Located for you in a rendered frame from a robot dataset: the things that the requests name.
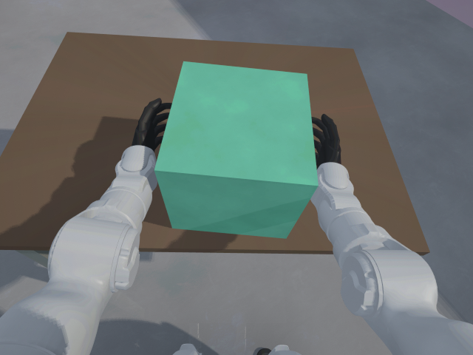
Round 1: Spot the robot left hand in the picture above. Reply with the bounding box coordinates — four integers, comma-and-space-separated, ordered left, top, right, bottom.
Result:
132, 98, 172, 151

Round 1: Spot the table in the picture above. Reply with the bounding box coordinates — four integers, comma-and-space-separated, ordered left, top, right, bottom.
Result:
0, 32, 430, 268

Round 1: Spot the left robot upper arm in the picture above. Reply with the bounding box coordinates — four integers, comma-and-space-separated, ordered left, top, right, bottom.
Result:
0, 216, 140, 355

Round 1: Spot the robot right hand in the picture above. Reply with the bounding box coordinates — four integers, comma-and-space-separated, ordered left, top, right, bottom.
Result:
311, 114, 341, 168

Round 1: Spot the left robot forearm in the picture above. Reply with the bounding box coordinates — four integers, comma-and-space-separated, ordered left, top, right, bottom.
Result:
47, 145, 157, 278

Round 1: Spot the right robot upper arm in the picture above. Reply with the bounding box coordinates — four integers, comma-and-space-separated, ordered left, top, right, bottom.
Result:
341, 249, 473, 355

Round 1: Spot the carton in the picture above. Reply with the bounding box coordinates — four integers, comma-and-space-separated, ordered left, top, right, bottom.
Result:
154, 61, 319, 239

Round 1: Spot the right robot forearm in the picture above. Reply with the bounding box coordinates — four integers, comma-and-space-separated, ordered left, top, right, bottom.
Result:
310, 162, 438, 302

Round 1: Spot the robot left shin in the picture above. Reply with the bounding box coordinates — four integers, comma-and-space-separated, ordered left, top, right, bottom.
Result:
180, 344, 198, 352

